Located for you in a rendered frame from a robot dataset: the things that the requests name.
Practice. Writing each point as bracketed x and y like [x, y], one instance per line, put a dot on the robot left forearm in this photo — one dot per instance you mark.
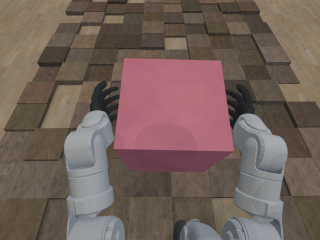
[87, 168]

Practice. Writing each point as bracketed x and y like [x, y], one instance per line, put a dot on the robot right foot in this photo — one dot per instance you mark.
[178, 228]

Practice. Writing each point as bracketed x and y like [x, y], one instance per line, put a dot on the robot left upper arm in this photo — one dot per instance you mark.
[98, 228]

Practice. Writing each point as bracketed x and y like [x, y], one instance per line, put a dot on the left robot hand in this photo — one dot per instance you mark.
[99, 104]

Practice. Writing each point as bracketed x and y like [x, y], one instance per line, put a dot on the robot right forearm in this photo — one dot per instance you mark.
[262, 170]

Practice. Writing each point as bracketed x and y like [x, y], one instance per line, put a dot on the carton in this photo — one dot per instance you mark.
[172, 115]

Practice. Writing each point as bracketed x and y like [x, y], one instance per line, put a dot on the robot right upper arm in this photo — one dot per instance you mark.
[238, 228]

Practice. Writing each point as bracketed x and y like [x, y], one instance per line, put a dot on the robot right thigh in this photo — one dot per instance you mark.
[198, 231]

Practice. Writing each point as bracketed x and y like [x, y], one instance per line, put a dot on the right robot hand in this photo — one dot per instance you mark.
[245, 105]

